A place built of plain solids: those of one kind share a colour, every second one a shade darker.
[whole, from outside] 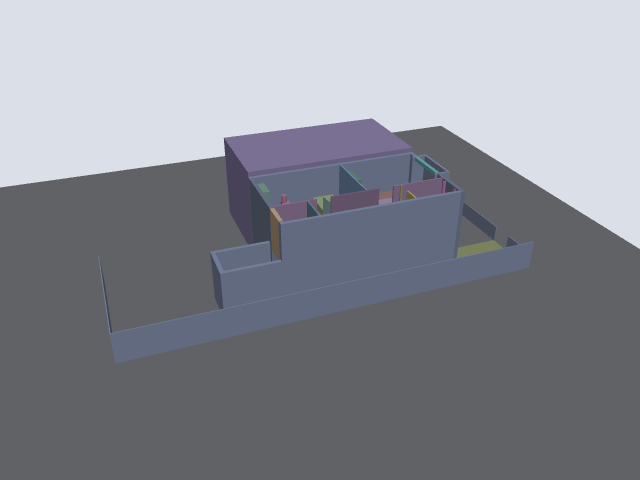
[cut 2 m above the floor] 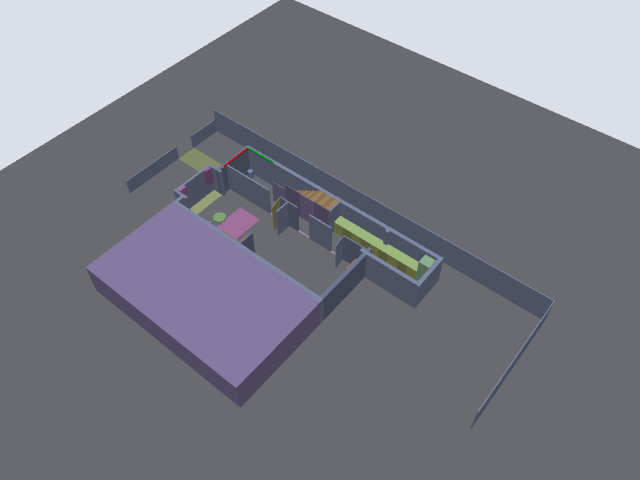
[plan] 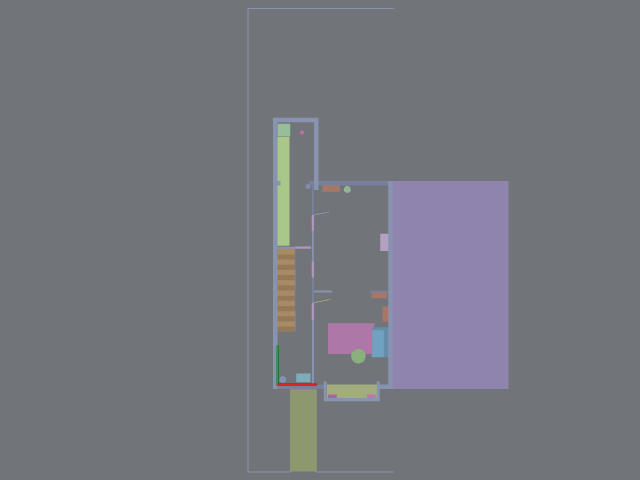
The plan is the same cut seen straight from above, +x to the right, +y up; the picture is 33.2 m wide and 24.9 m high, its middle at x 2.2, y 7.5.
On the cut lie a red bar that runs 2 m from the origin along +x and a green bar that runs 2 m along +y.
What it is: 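A semi-detached two-storey house, 5.7 m wide inside and 10.3 m deep with a one-storey outshot of 3.3 m behind the kitchen; a hall 1.78 m wide with a straight stair of 17 risers of 169 mm on goings of 267 mm; a through lounge; a bay window at the front; upstairs three bedrooms and a bathroom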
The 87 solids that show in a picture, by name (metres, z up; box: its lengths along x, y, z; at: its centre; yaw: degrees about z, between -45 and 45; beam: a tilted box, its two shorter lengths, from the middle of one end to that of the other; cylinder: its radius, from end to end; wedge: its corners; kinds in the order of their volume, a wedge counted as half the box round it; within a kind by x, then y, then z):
{
 "neighbour_house_1": {"box": [6.0, 10.8, 5.59], "at": [8.98, 5.16, 2.75]},
 "wall_1": {"box": [0.06, 24.11, 1.85], "at": [-1.53, 7.49, 0.88]},
 "wall_2": {"box": [2.27, 0.06, 1.05], "at": [-0.43, -4.54, 0.47]},
 "wall_3": {"box": [0.24, 10.8, 5.29], "at": [-0.12, 5.16, 2.6]},
 "wall_4": {"box": [0.24, 3.76, 3.08], "at": [-0.12, 11.96, 1.49]},
 "wall_5": {"box": [0.39, 0.24, 5.29], "at": [-0.04, 10.44, 2.6]},
 "wall_6": {"box": [0.93, 0.1, 2.78], "at": [0.47, 7.1, 1.34]},
 "wall_7": {"box": [2.36, 0.24, 3.08], "at": [0.94, 13.72, 1.49]},
 "wall_8": {"box": [2.79, 0.24, 5.29], "at": [1.16, -0.12, 2.6]},
 "wall_9": {"box": [0.1, 3.35, 2.78], "at": [1.83, 1.68, 1.34]},
 "wall_10": {"box": [0.1, 1.3, 2.78], "at": [1.83, 4.9, 1.34]},
 "wall_11": {"box": [0.1, 1.59, 2.78], "at": [1.83, 7.19, 1.34]},
 "wall_12": {"box": [0.1, 1.51, 2.78], "at": [1.83, 9.57, 1.34]},
 "wall_13": {"box": [0.24, 3.76, 3.08], "at": [2.0, 11.96, 1.49]},
 "wall_14": {"box": [7.6, 0.06, 1.85], "at": [2.24, 19.51, 0.88]},
 "wall_15": {"box": [0.94, 0.1, 2.78], "at": [2.35, 4.82, 1.34]},
 "wall_16": {"box": [0.16, 1.02, 5.29], "at": [2.48, -0.35, 2.6]},
 "wall_17": {"box": [4.35, 0.24, 5.29], "at": [3.8, 10.44, 2.6]},
 "wall_18": {"box": [2.91, 0.16, 5.29], "at": [3.85, -0.78, 2.6]},
 "wall_19": {"box": [4.07, 0.06, 1.05], "at": [4.0, -4.54, 0.47]},
 "wall_20": {"box": [0.16, 1.02, 5.29], "at": [5.23, -0.35, 2.6]},
 "wall_21": {"box": [0.94, 0.1, 2.78], "at": [5.27, 4.82, 1.34]},
 "wall_22": {"box": [0.83, 0.24, 5.29], "at": [5.56, -0.12, 2.6]},
 "wall_23": {"box": [0.24, 10.8, 5.29], "at": [5.86, 5.16, 2.6]},
 "tread_1": {"box": [0.89, 0.3, 0.19], "at": [0.45, 2.89, 0.07]},
 "tread_2": {"box": [0.89, 0.3, 0.36], "at": [0.45, 3.16, 0.16]},
 "tread_3": {"box": [0.89, 0.3, 0.53], "at": [0.45, 3.42, 0.24]},
 "tread_4": {"box": [0.89, 0.3, 0.69], "at": [0.45, 3.69, 0.33]},
 "tread_5": {"box": [0.89, 0.3, 0.86], "at": [0.45, 3.96, 0.41]},
 "tread_6": {"box": [0.89, 0.3, 1.03], "at": [0.45, 4.23, 0.5]},
 "tread_7": {"box": [0.89, 0.3, 1.2], "at": [0.45, 4.49, 0.58]},
 "tread_8": {"box": [0.89, 0.3, 1.37], "at": [0.45, 4.76, 0.66]},
 "tread_9": {"box": [0.89, 0.3, 1.54], "at": [0.45, 5.03, 0.75]},
 "tread_10": {"box": [0.89, 0.3, 1.71], "at": [0.45, 5.3, 0.83]},
 "tread_11": {"box": [0.89, 0.3, 1.87], "at": [0.45, 5.56, 0.92]},
 "tread_12": {"box": [0.89, 0.3, 2.04], "at": [0.45, 5.83, 1.0]},
 "tread_13": {"box": [0.89, 0.3, 2.21], "at": [0.45, 6.1, 1.09]},
 "tread_14": {"box": [0.89, 0.3, 2.38], "at": [0.45, 6.36, 1.17]},
 "tread_15": {"box": [0.89, 0.3, 2.55], "at": [0.45, 6.63, 1.25]},
 "tread_16": {"box": [0.89, 0.3, 2.72], "at": [0.45, 6.9, 1.34]},
 "upper_floor_rooms_1": {"box": [3.97, 10.33, 0.14], "at": [3.76, 5.16, 2.8]},
 "ground_1": {"box": [1.39, 4.27, 0.5], "at": [1.34, -2.37, -0.25]},
 "ground_2": {"box": [2.59, 0.7, 0.5], "at": [3.85, -0.35, -0.25]},
 "wardrobe_bed_1": {"box": [1.5, 0.6, 2.05], "at": [4.76, 4.47, 3.84]},
 "wardrobe_bed_2": {"box": [1.26, 0.6, 2.05], "at": [5.0, 10.02, 3.84]},
 "kitchen_unit_1": {"box": [0.6, 0.62, 0.91], "at": [0.3, 7.52, 0.41]},
 "kitchen_unit_2": {"box": [0.6, 0.62, 0.91], "at": [0.3, 8.14, 0.41]},
 "kitchen_unit_3": {"box": [0.6, 0.62, 0.91], "at": [0.3, 8.77, 0.41]},
 "kitchen_unit_4": {"box": [0.6, 0.62, 0.91], "at": [0.3, 9.4, 0.41]},
 "kitchen_unit_5": {"box": [0.6, 0.62, 0.91], "at": [0.3, 10.03, 0.41]},
 "kitchen_unit_6": {"box": [0.6, 0.62, 0.91], "at": [0.3, 10.66, 0.41]},
 "kitchen_unit_7": {"box": [0.6, 0.62, 0.91], "at": [0.3, 11.28, 0.41]},
 "kitchen_unit_8": {"box": [0.6, 0.62, 0.91], "at": [0.3, 11.91, 0.41]},
 "kitchen_unit_9": {"box": [0.6, 0.62, 0.91], "at": [0.3, 12.54, 0.41]},
 "landing_wall_1": {"box": [0.1, 3.18, 2.51], "at": [1.83, 1.59, 3.98]},
 "landing_wall_2": {"box": [0.1, 2.92, 2.51], "at": [1.83, 5.54, 3.98]},
 "landing_wall_3": {"box": [0.1, 2.48, 2.51], "at": [1.83, 9.08, 3.98]},
 "bed_1": {"box": [2.0, 1.35, 0.5], "at": [4.74, 5.97, 3.07]},
 "shelf_1": {"box": [0.9, 0.32, 1.48], "at": [2.78, 10.16, 0.69]},
 "shelf_2": {"box": [0.8, 0.3, 1.72], "at": [5.27, 4.62, 0.81]},
 "shelf_3": {"box": [0.3, 0.8, 1.65], "at": [5.59, 3.66, 0.78]},
 "bedrooms_wall_1": {"box": [3.86, 0.1, 2.51], "at": [3.81, 4.82, 3.98]},
 "back_wall_over_outshot_1": {"box": [1.48, 0.24, 2.51], "at": [0.89, 10.44, 3.98]},
 "fridge_freezer_1": {"box": [0.65, 0.65, 1.85], "at": [0.33, 13.2, 0.88]},
 "sofa_1": {"box": [0.65, 1.24, 0.37], "at": [5.23, 2.2, 0.24]},
 "sofa_2": {"box": [0.24, 1.56, 0.83], "at": [5.62, 2.2, 0.36]},
 "stair_guard_1": {"box": [0.04, 1.07, 1.67], "at": [0.91, 3.31, 0.78]},
 "stair_guard_2": {"box": [0.04, 1.07, 2.38], "at": [0.91, 4.38, 1.14]},
 "stair_guard_3": {"box": [0.04, 1.07, 3.1], "at": [0.91, 5.45, 1.5]},
 "stair_guard_4": {"box": [0.04, 1.07, 3.82], "at": [0.91, 6.52, 1.86]},
 "bath_wall_1": {"box": [1.78, 0.1, 2.51], "at": [0.89, 8.37, 3.98]},
 "dresser_1": {"box": [0.42, 0.9, 0.92], "at": [5.53, 7.38, 0.41]},
 "curtains_curtains_1": {"box": [0.1, 0.19, 1.49], "at": [1.44, 0.09, 4.45]},
 "curtains_curtains_2": {"box": [0.46, 0.19, 1.54], "at": [2.84, -0.61, 1.61]},
 "curtains_curtains_3": {"box": [0.46, 0.19, 1.54], "at": [4.87, -0.61, 1.61]},
 "box_wall_1": {"box": [0.98, 0.1, 2.51], "at": [0.49, 2.72, 3.98]},
 "laid_rug_front_room_1": {"box": [2.4, 1.6, 0.06], "at": [3.81, 2.39, -0.02]},
 "laid_rug_bedroom_front_1": {"box": [2.0, 1.4, 0.06], "at": [3.81, 2.39, 2.85]},
 "front_wall_over_bay_1": {"box": [2.59, 0.24, 0.25], "at": [3.85, -0.12, 5.12]},
 "worktop_1": {"box": [0.62, 5.65, 0.04], "at": [0.31, 10.03, 0.88]},
 "door_leaf_front_room_1": {"box": [0.87, 0.04, 2.05], "at": [2.31, 4.33, 0.97], "yaw": 11.2},
 "door_leaf_bedroom_rear_1": {"box": [0.81, 0.04, 2.05], "at": [2.28, 7.06, 3.84], "yaw": 8.3},
 "door_leaf_kitchen_side_1": {"box": [0.79, 0.04, 2.05], "at": [2.27, 8.87, 0.97], "yaw": 9.3},
 "basket_hall_1": {"cylinder": 0.18, "from": [0.27, 0.27, -0.05], "to": [0.27, 0.27, 0.48]},
 "nightstand_1": {"cylinder": 0.15, "from": [5.59, 8.53, 3.42], "to": [5.59, 8.53, 3.89]},
 "coffee_table_1": {"cylinder": 0.38, "from": [4.19, 1.47, 0.33], "to": [4.19, 1.47, 0.4]},
 "laid_doormat_1": {"box": [0.75, 0.45, 0.06], "at": [1.34, 0.35, -0.02]}
}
